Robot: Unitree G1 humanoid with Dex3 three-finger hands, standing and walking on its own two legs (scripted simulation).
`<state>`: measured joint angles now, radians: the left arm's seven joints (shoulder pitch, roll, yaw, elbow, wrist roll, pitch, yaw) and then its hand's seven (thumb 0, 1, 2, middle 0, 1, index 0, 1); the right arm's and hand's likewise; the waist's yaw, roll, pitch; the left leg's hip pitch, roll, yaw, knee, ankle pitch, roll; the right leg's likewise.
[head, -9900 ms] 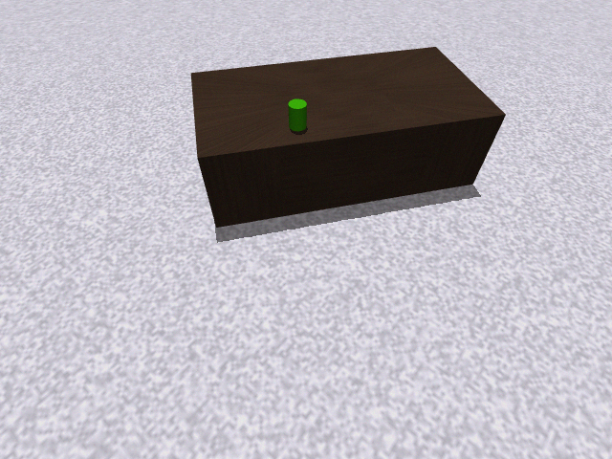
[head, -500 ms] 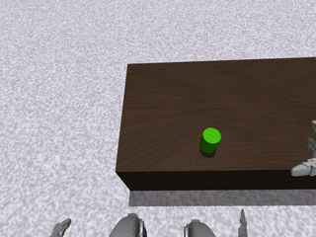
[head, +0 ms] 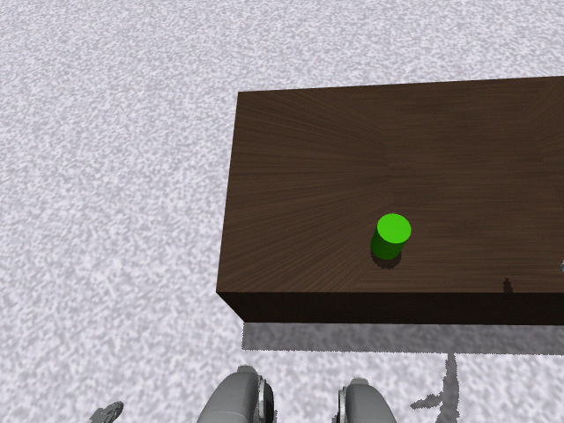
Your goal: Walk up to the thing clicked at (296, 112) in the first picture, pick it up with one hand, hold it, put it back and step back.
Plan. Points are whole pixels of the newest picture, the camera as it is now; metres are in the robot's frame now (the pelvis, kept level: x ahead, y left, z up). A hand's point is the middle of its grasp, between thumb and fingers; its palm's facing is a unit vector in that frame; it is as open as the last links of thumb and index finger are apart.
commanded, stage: go down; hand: right
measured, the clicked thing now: (389, 237) +0.48 -0.18 -0.28
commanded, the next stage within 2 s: approach in 0.58 s
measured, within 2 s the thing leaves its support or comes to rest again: neither
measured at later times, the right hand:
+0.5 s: hand out of the picture +0.39 -0.37 +0.02, palm faces +0.18 +0.98 -0.10, open 17.5 cm
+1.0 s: hand (539, 215) +0.42 -0.35 -0.04, palm faces +0.13 +0.99 -0.04, open 17.6 cm
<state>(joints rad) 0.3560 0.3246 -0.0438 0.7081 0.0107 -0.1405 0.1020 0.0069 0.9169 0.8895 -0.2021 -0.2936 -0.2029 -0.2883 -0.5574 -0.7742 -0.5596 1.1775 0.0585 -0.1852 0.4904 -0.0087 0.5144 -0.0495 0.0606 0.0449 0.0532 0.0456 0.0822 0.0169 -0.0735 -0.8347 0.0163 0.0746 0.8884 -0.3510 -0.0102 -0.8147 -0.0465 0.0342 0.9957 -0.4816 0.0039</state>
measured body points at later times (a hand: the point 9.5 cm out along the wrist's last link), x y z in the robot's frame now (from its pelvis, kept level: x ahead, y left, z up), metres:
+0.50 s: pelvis +0.01 -0.01 +0.00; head +0.12 -0.05 +0.43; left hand +0.06 +0.28 -0.09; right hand +0.37 -0.43 +0.03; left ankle +0.04 +0.13 -0.68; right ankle -0.01 -0.12 -0.68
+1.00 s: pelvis -0.01 -0.01 -0.07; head +0.15 -0.05 +0.35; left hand +0.06 +0.28 -0.16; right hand +0.40 -0.40 -0.04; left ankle +0.04 +0.13 -0.68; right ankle -0.01 -0.12 -0.68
